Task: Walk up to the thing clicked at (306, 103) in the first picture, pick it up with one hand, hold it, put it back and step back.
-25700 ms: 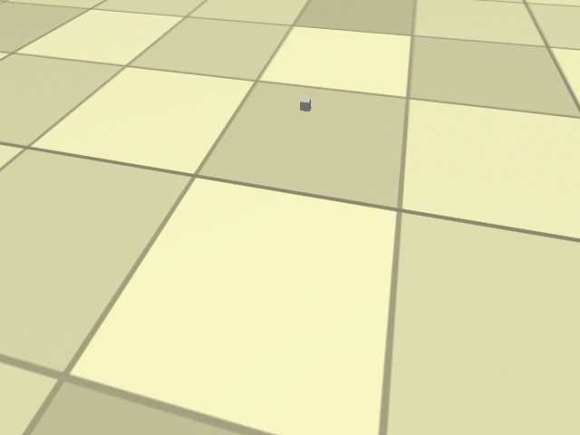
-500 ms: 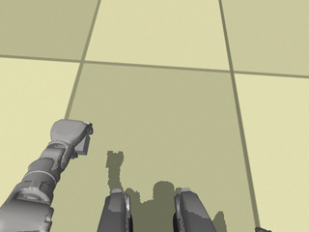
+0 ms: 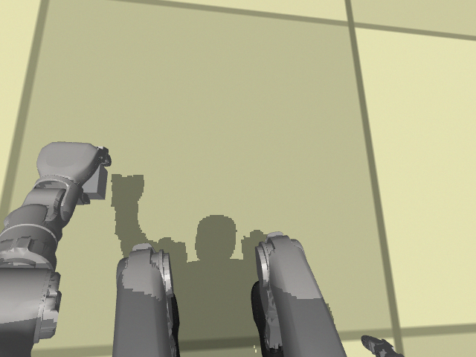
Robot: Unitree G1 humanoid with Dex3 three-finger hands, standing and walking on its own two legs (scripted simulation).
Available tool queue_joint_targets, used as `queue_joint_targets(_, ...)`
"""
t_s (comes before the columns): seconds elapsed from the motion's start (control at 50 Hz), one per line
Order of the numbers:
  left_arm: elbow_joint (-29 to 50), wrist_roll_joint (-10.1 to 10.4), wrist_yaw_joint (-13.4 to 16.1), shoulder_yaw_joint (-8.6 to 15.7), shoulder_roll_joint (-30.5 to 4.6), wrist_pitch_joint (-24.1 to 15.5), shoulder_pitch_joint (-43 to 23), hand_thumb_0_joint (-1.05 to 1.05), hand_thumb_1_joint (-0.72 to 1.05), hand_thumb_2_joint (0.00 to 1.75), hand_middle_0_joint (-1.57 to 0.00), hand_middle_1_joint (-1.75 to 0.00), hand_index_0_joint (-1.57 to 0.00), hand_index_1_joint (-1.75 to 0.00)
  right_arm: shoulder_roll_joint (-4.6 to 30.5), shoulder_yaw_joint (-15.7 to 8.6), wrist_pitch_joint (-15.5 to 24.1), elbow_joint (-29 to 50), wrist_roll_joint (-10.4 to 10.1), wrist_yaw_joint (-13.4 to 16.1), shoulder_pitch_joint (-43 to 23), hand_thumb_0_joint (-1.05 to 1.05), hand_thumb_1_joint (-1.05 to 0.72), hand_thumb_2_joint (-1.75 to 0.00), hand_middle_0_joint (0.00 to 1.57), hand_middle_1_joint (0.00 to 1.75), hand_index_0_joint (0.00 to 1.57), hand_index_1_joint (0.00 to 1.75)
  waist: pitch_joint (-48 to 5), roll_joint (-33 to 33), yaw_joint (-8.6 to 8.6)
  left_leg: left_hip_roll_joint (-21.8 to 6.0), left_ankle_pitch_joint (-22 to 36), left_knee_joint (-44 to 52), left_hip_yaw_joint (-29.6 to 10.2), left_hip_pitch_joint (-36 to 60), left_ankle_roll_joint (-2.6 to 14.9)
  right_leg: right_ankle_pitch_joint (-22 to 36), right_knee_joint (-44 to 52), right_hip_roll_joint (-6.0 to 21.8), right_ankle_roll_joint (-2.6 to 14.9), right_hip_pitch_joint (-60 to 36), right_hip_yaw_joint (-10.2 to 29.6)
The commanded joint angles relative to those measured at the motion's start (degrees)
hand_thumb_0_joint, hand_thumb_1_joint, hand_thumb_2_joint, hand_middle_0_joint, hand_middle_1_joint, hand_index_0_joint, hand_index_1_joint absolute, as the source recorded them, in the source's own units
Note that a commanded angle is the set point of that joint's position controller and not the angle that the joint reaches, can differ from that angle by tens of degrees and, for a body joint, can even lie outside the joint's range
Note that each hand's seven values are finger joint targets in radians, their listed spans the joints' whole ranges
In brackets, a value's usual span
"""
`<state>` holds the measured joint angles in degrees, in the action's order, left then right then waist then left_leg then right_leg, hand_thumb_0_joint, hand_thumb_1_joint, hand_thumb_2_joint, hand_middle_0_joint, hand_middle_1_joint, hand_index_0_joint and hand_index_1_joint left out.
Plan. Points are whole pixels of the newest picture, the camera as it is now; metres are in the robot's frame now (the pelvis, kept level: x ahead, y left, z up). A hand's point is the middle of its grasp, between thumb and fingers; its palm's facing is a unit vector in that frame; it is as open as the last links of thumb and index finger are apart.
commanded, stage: crouch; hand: left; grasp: from above
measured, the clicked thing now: (86, 181) +0.44 +0.25 -0.20
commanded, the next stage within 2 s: lower in 0.84 s
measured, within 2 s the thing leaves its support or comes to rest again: rests again in 1.94 s
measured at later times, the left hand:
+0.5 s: hand (90, 179) +0.46 +0.26 -0.24, palm faces -0.49 +0.02 -0.87, open 8.7 cm
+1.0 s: hand (95, 179) +0.47 +0.26 -0.28, palm faces -0.48 +0.03 -0.88, open 8.8 cm
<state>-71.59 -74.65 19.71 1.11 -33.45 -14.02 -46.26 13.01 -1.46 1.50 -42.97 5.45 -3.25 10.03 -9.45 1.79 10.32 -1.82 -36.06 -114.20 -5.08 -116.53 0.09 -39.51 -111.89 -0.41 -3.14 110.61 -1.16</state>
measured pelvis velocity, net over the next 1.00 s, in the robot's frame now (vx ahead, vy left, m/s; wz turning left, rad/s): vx -0.01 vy -0.01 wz -0.07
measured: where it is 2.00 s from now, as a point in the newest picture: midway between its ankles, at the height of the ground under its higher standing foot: (219, 341)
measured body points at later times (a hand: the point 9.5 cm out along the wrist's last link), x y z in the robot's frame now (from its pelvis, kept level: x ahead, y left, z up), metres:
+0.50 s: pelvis +0.00 -0.01 -0.07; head +0.24 +0.05 +0.30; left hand +0.48 +0.25 -0.19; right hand +0.03 -0.28 -0.18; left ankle +0.08 +0.12 -0.42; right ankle +0.08 -0.14 -0.42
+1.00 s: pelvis -0.01 -0.01 -0.11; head +0.24 +0.05 +0.26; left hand +0.49 +0.26 -0.23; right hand +0.02 -0.28 -0.22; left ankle +0.08 +0.12 -0.42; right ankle +0.08 -0.14 -0.42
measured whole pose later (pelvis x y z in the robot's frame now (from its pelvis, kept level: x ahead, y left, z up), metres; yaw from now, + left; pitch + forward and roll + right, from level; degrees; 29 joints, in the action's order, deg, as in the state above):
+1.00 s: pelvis -0.01 -0.01 -0.11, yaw -4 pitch +34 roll -9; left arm -82.0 -76.5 20.3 3.9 -44.8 -16.5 -56.6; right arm 14.3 3.8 1.3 -42.7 8.1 -7.0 8.1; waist -1.6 -0.9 13.8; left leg -2.1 -37.3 -135.4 -9.6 -133.0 -1.0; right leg -40.3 -131.7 -3.0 -3.4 126.3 -3.3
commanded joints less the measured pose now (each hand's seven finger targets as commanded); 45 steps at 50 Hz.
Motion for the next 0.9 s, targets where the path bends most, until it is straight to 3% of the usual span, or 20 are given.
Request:
queue_joint_targets(0.0,8.87,-0.08,4.96,4.34,-16.79,0.10,-22.81,0.00,0.61,0.49,-1.03,-0.38,-1.05,-0.36,13.23,-4.20,0.58,1.13,0.91,-0.03,12.15,0.00,-0.92,-0.91,0.20,0.30,0.20,0.30,-40.32,14.64,0.24,1.00,14.77,9.43,1.39,37.99,0.41,15.02,9.73,-1.23,5.09,-9.84,-4.20)
queue_joint_targets(0.04,9.28,-0.07,5.24,4.26,-17.14,0.07,-25.32,0.00,0.62,0.48,-1.03,-0.38,-1.05,-0.36,13.45,-4.19,0.69,1.27,1.23,-0.51,12.29,0.00,-0.92,-0.91,0.20,0.30,0.20,0.30,-41.01,15.34,1.13,0.87,13.83,7.78,1.78,36.74,0.67,15.06,8.86,-1.49,5.05,-9.81,-4.43)
queue_joint_targets(0.1,9.80,0.11,5.72,4.76,-18.67,0.54,-27.56,0.00,0.61,0.51,-1.03,-0.39,-1.04,-0.37,13.64,-4.26,0.76,1.40,1.39,-1.09,12.31,0.00,-0.92,-0.91,0.20,0.30,0.20,0.30,-42.94,15.50,0.73,0.65,14.06,5.30,2.54,35.66,1.03,15.86,7.78,-1.89,4.95,-9.98,-4.36)
queue_joint_targets(0.14,6.29,0.45,5.56,4.00,-16.96,1.04,-24.99,0.00,0.65,0.52,-1.05,-0.41,-1.07,-0.39,13.40,-3.95,0.93,1.37,1.66,-1.55,12.30,0.00,-0.92,-0.91,0.20,0.30,0.20,0.30,-39.74,14.63,1.22,0.48,13.10,4.72,2.07,33.76,0.91,15.00,6.51,-1.87,4.96,-8.38,-4.76)
queue_joint_targets(0.18,5.73,0.51,5.12,4.81,-19.14,1.04,-26.08,0.00,0.65,0.54,-1.05,-0.41,-1.07,-0.39,13.92,-4.10,0.87,1.14,1.54,-1.63,12.17,0.00,-0.92,-0.91,0.20,0.30,0.20,0.30,-39.32,14.03,1.34,0.44,12.35,3.59,2.10,31.85,1.10,14.87,5.79,-2.03,4.85,-7.93,-4.87)
queue_joint_targets(0.26,6.10,0.83,3.31,4.31,-19.36,0.53,-25.52,0.00,0.64,0.54,-1.05,-0.42,-1.06,-0.40,13.83,-3.91,0.30,1.38,1.65,-2.14,12.03,0.00,-0.93,-0.91,0.20,0.30,0.20,0.30,-39.99,13.64,1.22,0.53,13.01,0.97,2.43,28.67,1.28,15.79,3.96,-2.52,4.69,-8.83,-4.92)
queue_joint_targets(0.32,5.15,1.28,2.43,4.39,-20.07,-0.10,-26.22,0.00,0.62,0.57,-1.03,-0.43,-1.05,-0.42,14.13,-3.66,-0.01,1.41,1.72,-2.39,12.24,0.00,-0.93,-0.91,0.20,0.30,0.20,0.30,-38.40,11.79,2.19,0.50,11.84,-0.47,2.41,25.65,1.48,15.43,3.25,-2.71,4.46,-8.53,-5.04)
queue_joint_targets(0.42,4.29,0.42,1.95,4.90,-22.05,-1.50,-26.95,0.00,0.63,0.54,-1.03,-0.43,-1.04,-0.42,14.59,-2.95,-0.41,1.48,1.85,-2.61,11.59,0.00,-0.92,-0.91,0.20,0.30,0.20,0.30,-36.37,14.41,2.01,0.38,9.52,-1.35,1.64,24.18,0.88,13.02,0.13,-2.82,4.97,-4.89,-5.94)
queue_joint_targets(0.46,1.63,-0.34,2.25,5.54,-22.94,-1.77,-24.91,0.00,0.60,0.56,-1.02,-0.43,-1.03,-0.42,14.72,-2.49,-0.65,1.24,1.98,-2.72,12.11,0.00,-0.93,-0.91,0.20,0.30,0.20,0.30,-35.98,12.41,1.93,0.54,9.68,-2.77,2.09,22.79,1.23,13.38,0.21,-3.04,4.71,-5.72,-5.96)
queue_joint_targets(0.52,3.92,-0.31,2.91,6.13,-24.94,-2.53,-28.63,0.00,0.62,0.56,-1.01,-0.45,-1.03,-0.44,15.01,-1.99,-0.49,1.08,2.15,-2.79,11.63,0.00,-0.92,-0.91,0.20,0.30,0.20,0.30,-36.04,14.83,1.87,0.55,8.56,-3.52,2.30,21.89,1.12,12.73,-1.02,-2.96,4.82,-4.50,-6.09)
queue_joint_targets(0.56,2.94,-0.66,3.24,5.65,-24.19,-2.60,-27.78,0.00,0.61,0.51,-1.01,-0.42,-1.03,-0.41,14.94,-1.41,-0.59,1.02,2.33,-2.83,11.49,0.00,-0.93,-0.91,0.20,0.30,0.20,0.30,-34.71,15.12,2.04,0.49,7.83,-3.51,1.93,21.62,0.92,11.95,-1.89,-3.00,4.96,-3.19,-6.59)
queue_joint_targets(0.6,3.86,-1.00,3.85,6.31,-25.66,-2.84,-30.21,0.00,0.59,0.54,-0.99,-0.43,-1.01,-0.42,15.42,-1.53,-0.55,0.82,2.34,-2.68,11.33,0.00,-0.92,-0.91,0.20,0.30,0.20,0.30,-36.65,17.10,2.13,0.35,8.28,-4.17,1.68,23.16,0.76,12.27,-2.99,-3.00,5.07,-1.76,-6.86)
queue_joint_targets(0.64,1.12,-1.04,3.95,5.29,-23.98,-2.50,-28.00,0.00,0.57,0.55,-0.99,-0.44,-1.00,-0.42,15.38,-1.15,-0.51,0.63,2.45,-2.89,11.63,0.00,-0.93,-0.91,0.20,0.30,0.20,0.30,-35.08,15.98,2.63,0.38,8.59,-4.72,1.47,22.79,0.83,12.38,-3.39,-3.09,5.03,-1.07,-7.20)
queue_joint_targets(0.66,3.43,-1.04,4.25,5.72,-25.38,-2.69,-30.90,0.00,0.56,0.58,-0.99,-0.43,-0.99,-0.43,15.57,-1.21,-0.54,0.50,2.45,-2.77,11.35,0.00,-0.92,-0.91,0.20,0.30,0.20,0.30,-36.27,17.20,2.66,0.30,8.60,-4.94,1.41,23.03,0.76,12.52,-3.87,-3.11,5.09,-0.77,-7.29)
queue_joint_targets(0.7,-0.51,-1.34,4.33,5.39,-24.64,-2.24,-28.69,0.00,0.58,0.58,-1.00,-0.44,-1.01,-0.44,15.62,-0.71,-0.43,0.37,2.69,-2.82,11.65,0.00,-0.93,-0.91,0.20,0.30,0.20,0.30,-34.08,16.67,3.28,0.45,8.25,-5.24,1.16,21.83,0.75,12.25,-4.64,-2.99,5.05,0.06,-7.56)
queue_joint_targets(0.72,2.88,-1.02,4.34,5.34,-25.91,-2.60,-31.59,0.00,0.58,0.58,-1.00,-0.45,-1.00,-0.44,15.48,-0.73,-0.46,0.58,2.55,-2.79,11.01,0.00,-0.93,-0.91,0.20,0.30,0.20,0.30,-35.63,17.91,2.82,0.32,8.02,-5.80,1.62,21.40,0.80,12.42,-4.51,-3.32,5.12,-0.72,-7.45)
queue_joint_targets(0.78,0.51,-0.81,4.21,5.20,-25.50,-2.27,-30.18,0.00,0.59,0.60,-1.00,-0.47,-1.01,-0.46,15.52,-0.04,-0.42,0.63,2.87,-2.93,11.62,0.00,-0.93,-0.91,0.20,0.30,0.20,0.30,-34.33,15.61,3.71,0.50,8.34,-7.20,2.05,18.67,1.19,13.15,-4.53,-3.27,4.66,-2.33,-7.37)
queue_joint_targets(0.8,1.96,-0.61,4.15,5.50,-26.88,-2.39,-32.28,0.00,0.59,0.60,-1.00,-0.47,-1.00,-0.47,15.64,-0.11,-0.39,0.31,2.71,-2.77,11.14,0.00,-0.93,-0.91,0.20,0.30,0.20,0.30,-35.49,16.44,3.02,0.46,7.95,-7.06,2.12,18.93,1.15,12.86,-4.68,-3.35,4.83,-2.05,-7.31)
queue_joint_targets(0.82,-1.24,-0.92,4.02,5.06,-26.37,-2.09,-29.84,0.00,0.61,0.60,-1.02,-0.48,-1.02,-0.47,15.50,0.21,-0.33,0.36,2.82,-2.87,11.11,0.00,-0.93,-0.91,0.20,0.30,0.20,0.30,-33.82,16.08,3.36,0.44,7.42,-7.52,2.09,18.03,1.15,12.36,-4.93,-3.42,4.82,-1.80,-7.39)
queue_joint_targets(0.88,-0.95,-0.34,3.73,5.20,-27.28,-2.17,-31.00,0.00,0.61,0.59,-1.01,-0.48,-1.02,-0.47,16.05,0.52,-0.25,0.43,2.79,-2.76,10.82,0.00,-0.93,-0.91,0.20,0.30,0.20,0.30,-33.25,15.38,3.51,0.37,6.54,-8.21,2.14,16.84,1.29,11.89,-4.87,-3.46,4.66,-1.62,-7.50)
